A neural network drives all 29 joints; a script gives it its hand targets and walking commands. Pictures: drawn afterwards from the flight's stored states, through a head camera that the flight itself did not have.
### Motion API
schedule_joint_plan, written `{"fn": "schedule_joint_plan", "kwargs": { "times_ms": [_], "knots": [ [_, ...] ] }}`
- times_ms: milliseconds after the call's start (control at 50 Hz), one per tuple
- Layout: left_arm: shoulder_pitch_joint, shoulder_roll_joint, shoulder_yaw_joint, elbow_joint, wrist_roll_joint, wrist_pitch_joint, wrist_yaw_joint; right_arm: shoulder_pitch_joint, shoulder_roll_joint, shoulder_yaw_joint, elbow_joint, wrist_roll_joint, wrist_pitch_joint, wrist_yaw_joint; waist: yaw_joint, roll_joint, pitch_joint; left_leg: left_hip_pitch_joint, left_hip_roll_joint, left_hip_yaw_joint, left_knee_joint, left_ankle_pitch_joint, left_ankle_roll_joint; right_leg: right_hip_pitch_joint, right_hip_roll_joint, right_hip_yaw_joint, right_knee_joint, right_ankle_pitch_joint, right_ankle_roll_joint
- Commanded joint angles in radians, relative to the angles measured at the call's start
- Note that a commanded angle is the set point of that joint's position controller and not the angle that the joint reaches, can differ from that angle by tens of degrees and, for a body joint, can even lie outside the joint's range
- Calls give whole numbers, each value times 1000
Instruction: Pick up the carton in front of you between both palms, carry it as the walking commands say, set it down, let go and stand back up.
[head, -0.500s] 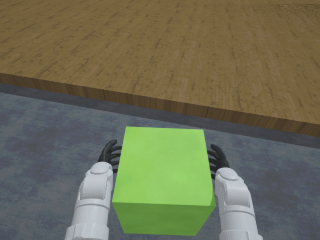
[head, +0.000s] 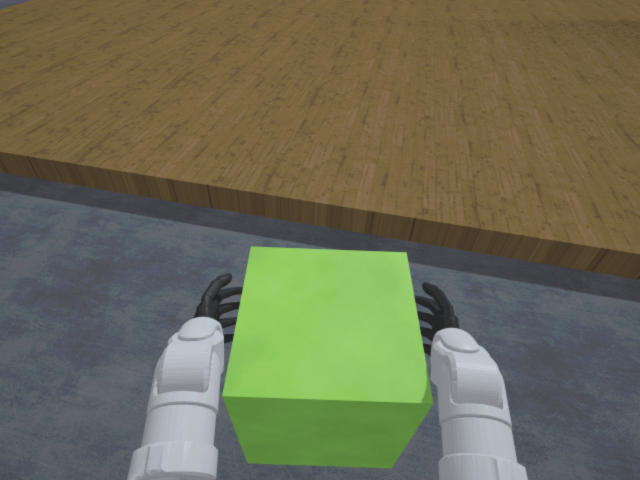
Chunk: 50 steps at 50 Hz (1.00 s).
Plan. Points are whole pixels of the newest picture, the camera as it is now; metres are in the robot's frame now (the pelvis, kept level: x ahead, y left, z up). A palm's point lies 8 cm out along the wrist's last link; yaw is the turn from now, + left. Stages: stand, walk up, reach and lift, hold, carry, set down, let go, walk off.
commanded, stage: hold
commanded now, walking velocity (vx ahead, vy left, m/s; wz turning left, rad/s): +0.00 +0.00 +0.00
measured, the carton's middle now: (324, 361) +0.29 +0.00 -0.02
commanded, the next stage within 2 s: carry in 0.12 s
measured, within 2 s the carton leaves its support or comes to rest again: neither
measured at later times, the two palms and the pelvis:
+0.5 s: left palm (221, 266) +0.37 +0.15 +0.07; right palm (435, 272) +0.38 -0.15 +0.08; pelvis +0.09 +0.00 -0.02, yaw +1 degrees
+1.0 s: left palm (243, 159) +0.63 +0.16 +0.09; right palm (402, 164) +0.65 -0.14 +0.08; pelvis +0.37 +0.00 -0.01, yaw +1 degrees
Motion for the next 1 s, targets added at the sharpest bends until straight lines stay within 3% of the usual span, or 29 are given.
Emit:
{"fn": "schedule_joint_plan", "kwargs": {
  "times_ms": [0, 80, 100, 140, 160, 220, 300, 340, 360, 380, 400, 420, 460, 480, 500, 520, 540, 560, 600, 640, 660, 680, 700, 720, 760, 780, 820, 900, 980],
  "knots": [
    [-513, -900, -547, -23, -235, -30, -223, -519, 895, 539, -28, 230, -36, 216, -1, 2, -214, 24, -60, -8, -68, 19, 6, 5, 60, 9, -70, 16, -9],
    [-514, -899, -539, -8, -227, -29, -223, -523, 894, 531, -14, 224, -36, 217, -1, 2, -215, 25, -60, -9, -69, 26, 6, 6, 61, 9, -72, 22, -8],
    [-536, -895, -556, -3, -238, -20, -222, -553, 889, 550, -18, 235, -29, 217, 2, 14, -279, -80, 111, -16, -8, -98, 8, -92, -111, 5, -9, -89, -10],
    [-554, -889, -573, -38, -261, -15, -216, -566, 886, 571, -50, 260, -20, 212, 2, 17, -270, -171, 102, -45, -48, -476, 19, -176, -89, 29, -28, -456, -19],
    [-573, -891, -586, -63, -272, -12, -213, -583, 887, 585, -74, 272, -15, 209, 0, 20, -257, -198, 101, -49, -52, -542, 22, -207, -85, 28, -22, -518, -18],
    [-564, -885, -651, -130, -323, 23, -197, -560, 881, 638, -131, 314, 21, 188, 1, 37, -327, -172, 122, -58, -23, -374, 36, -200, -72, -18, 57, -299, -16],
    [-558, -850, -725, -197, -393, 128, -180, -541, 828, 707, -223, 374, 125, 161, -2, 37, -321, -218, 145, -93, -11, -461, 56, -254, -98, 7, 62, -375, -28],
    [-549, -827, -744, -226, -430, 194, -171, -556, 809, 737, -265, 416, 192, 151, 5, -26, -288, -299, 115, -28, 87, -397, 40, -223, -147, 82, -8, -398, -58],
    [-531, -815, -749, -244, -446, 226, -165, -556, 808, 754, -284, 440, 226, 147, 12, -95, -285, -375, 84, 36, 185, -332, 24, -159, -193, 161, -61, -402, -86],
    [-515, -805, -751, -262, -459, 254, -159, -559, 820, 771, -304, 468, 257, 145, 16, -175, -286, -457, 45, 112, 286, -270, 5, -84, -255, 261, -104, -357, -125],
    [-490, -803, -756, -291, -469, 279, -150, -561, 835, 790, -334, 500, 285, 146, 14, -207, -266, -504, 37, 148, 235, -276, 0, -47, -287, 298, -86, -243, -159],
    [-484, -810, -763, -335, -481, 304, -140, -562, 848, 804, -357, 532, 309, 148, 13, -181, -270, -457, 38, 159, 168, -251, 0, -58, -282, 265, -48, -132, -163],
    [-492, -823, -788, -425, -513, 349, -129, -532, 870, 815, -399, 570, 344, 148, 6, -90, -339, -221, 48, 147, 64, -173, 5, -150, -203, 67, 110, 34, -110],
    [-483, -835, -807, -458, -535, 372, -128, -486, 871, 807, -405, 568, 361, 145, -5, 21, -361, -29, 105, 35, 27, -119, 36, -304, -131, -65, 291, 174, -58],
    [-492, -848, -822, -499, -556, 394, -132, -433, 865, 795, -409, 554, 374, 140, -22, 240, -408, 200, 240, -166, 38, 153, 108, -536, -69, -173, 500, 120, 1],
    [-491, -863, -827, -518, -568, 410, -140, -406, 866, 789, -433, 542, 387, 132, -28, 344, -382, 335, 347, -307, -16, 438, 176, -757, -21, -219, 538, -274, 24],
    [-507, -876, -837, -543, -585, 418, -150, -418, 872, 796, -485, 539, 399, 124, -34, 231, -321, 382, 386, -346, -4, 549, 222, -864, -36, -187, 519, -424, 11],
    [-490, -889, -833, -548, -595, 424, -158, -436, 877, 810, -543, 538, 408, 117, -42, 135, -317, 410, 385, -313, 7, 544, 221, -888, -53, -178, 456, -454, 2],
    [-410, -887, -821, -549, -588, 430, -160, -433, 895, 829, -615, 543, 422, 112, -35, 132, -353, 331, 345, -169, 1, 447, 149, -722, -49, -197, 265, -284, -6],
    [-351, -874, -825, -590, -565, 433, -149, -402, 889, 844, -659, 557, 432, 121, 1, 146, -424, 72, 239, 80, 93, 432, 64, -253, 35, -292, 41, -50, -13],
    [-353, -868, -828, -603, -555, 434, -143, -382, 869, 849, -664, 566, 437, 126, 10, 91, -483, -132, 198, 175, 205, 399, 25, 78, 33, -297, 30, 36, -30],
    [-314, -860, -813, -596, -544, 438, -137, -399, 834, 850, -690, 578, 446, 133, 36, -83, -523, -351, 131, 246, 451, 143, -25, 271, -163, 5, -92, -189, -80],
    [-324, -851, -793, -583, -520, 437, -131, -459, 816, 858, -724, 600, 461, 143, 29, -333, -478, -635, 4, 212, 658, -261, -44, 372, -420, 472, -174, -71, -209],
    [-337, -853, -790, -606, -521, 447, -124, -468, 814, 865, -698, 607, 469, 148, 29, -211, -435, -738, 53, 99, 795, -324, 6, 362, -463, 492, -139, 86, -276],
    [-356, -855, -809, -627, -538, 464, -120, -417, 827, 847, -654, 606, 474, 154, 30, -27, -417, -791, 128, 72, 833, -258, 30, 336, -421, 312, -99, 250, -238],
    [-365, -863, -820, -633, -548, 468, -123, -393, 837, 838, -634, 597, 474, 153, 27, -2, -404, -772, 146, 73, 758, -197, 26, 304, -395, 227, -119, 264, -193],
    [-364, -869, -835, -634, -565, 472, -134, -347, 853, 824, -599, 570, 469, 144, 23, -54, -373, -720, 128, 120, 610, -133, 6, 263, -337, 94, -157, 310, -140],
    [-349, -857, -848, -618, -590, 472, -166, -293, 868, 811, -573, 508, 454, 121, 19, -108, -301, -643, 78, 208, 339, -10, -6, 191, -261, -88, -168, 416, -120],
    [-337, -829, -838, -586, -585, 466, -178, -313, 850, 820, -580, 500, 453, 114, 23, -180, -237, -448, 30, 304, 156, 135, 27, 79, -237, -177, -162, 526, -95]
  ]
}}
